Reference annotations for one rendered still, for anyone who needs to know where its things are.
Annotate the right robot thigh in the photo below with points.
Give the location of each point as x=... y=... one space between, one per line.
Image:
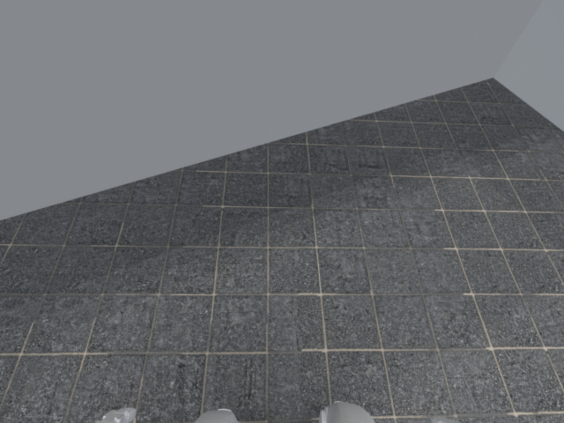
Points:
x=341 y=412

